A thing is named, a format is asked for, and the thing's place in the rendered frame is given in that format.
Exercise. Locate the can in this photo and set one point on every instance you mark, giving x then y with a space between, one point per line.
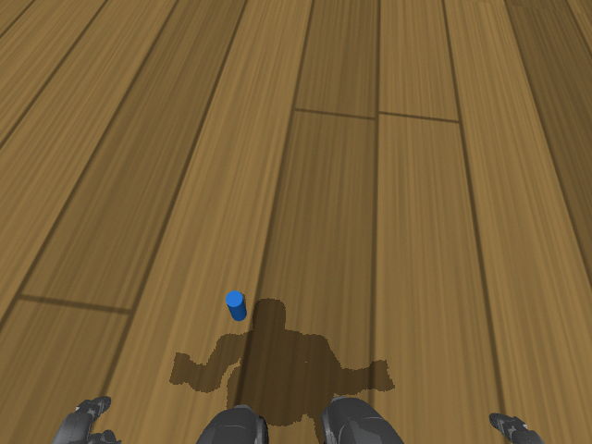
236 305

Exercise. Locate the right robot hand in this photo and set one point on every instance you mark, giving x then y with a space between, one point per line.
514 429

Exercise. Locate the left robot hand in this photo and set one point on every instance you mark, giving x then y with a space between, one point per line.
76 427

